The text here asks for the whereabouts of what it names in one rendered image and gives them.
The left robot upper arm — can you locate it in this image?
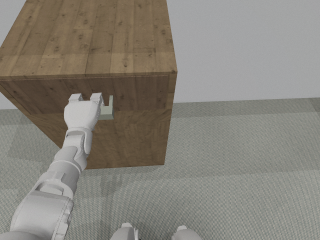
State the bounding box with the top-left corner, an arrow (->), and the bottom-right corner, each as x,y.
0,190 -> 75,240

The right robot thigh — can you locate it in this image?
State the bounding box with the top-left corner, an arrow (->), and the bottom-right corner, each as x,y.
171,229 -> 203,240

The cabinet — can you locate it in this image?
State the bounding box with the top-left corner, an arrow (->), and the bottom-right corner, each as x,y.
0,0 -> 178,170

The drawer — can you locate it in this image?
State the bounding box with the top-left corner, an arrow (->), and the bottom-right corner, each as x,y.
0,74 -> 168,115

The left robot forearm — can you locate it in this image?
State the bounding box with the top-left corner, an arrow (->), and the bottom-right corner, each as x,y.
10,127 -> 93,232

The robot left hand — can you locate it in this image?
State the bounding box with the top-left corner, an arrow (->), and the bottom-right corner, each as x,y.
64,92 -> 105,131

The robot thigh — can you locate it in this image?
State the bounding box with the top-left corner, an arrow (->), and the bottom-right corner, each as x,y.
110,227 -> 140,240
171,229 -> 203,240

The left robot thigh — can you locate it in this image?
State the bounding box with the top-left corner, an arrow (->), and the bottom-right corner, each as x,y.
110,227 -> 140,240

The handle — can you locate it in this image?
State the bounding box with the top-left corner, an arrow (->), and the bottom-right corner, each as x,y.
98,95 -> 115,120

